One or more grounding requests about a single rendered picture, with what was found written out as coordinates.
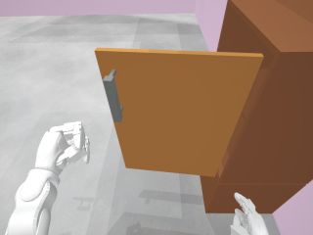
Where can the cupboard door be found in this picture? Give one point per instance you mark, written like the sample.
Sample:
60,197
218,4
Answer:
180,108

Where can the robot left forearm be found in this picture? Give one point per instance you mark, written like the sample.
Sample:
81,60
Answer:
34,200

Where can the left robot hand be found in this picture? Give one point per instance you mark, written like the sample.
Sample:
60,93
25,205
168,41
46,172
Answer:
55,152

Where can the handle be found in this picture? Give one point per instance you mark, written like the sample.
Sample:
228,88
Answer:
112,95

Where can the right robot hand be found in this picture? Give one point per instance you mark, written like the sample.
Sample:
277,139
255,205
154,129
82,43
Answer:
253,222

